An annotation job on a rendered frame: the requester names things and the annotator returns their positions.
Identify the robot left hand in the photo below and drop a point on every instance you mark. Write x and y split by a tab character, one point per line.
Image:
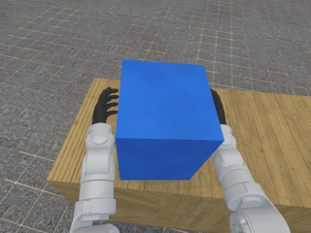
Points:
100	113

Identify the carton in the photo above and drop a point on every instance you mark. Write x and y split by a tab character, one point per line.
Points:
167	122

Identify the pedestal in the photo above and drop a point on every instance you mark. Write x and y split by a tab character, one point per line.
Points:
272	133

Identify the robot right upper arm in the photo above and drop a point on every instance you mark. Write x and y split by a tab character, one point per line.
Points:
263	219

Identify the right robot forearm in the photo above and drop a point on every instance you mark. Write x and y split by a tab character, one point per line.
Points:
240	189

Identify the robot left upper arm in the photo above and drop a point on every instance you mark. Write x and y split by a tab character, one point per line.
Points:
100	228

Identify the left robot forearm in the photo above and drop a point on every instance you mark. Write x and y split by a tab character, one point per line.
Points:
96	198

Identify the robot right hand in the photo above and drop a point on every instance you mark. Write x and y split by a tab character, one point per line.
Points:
219	106

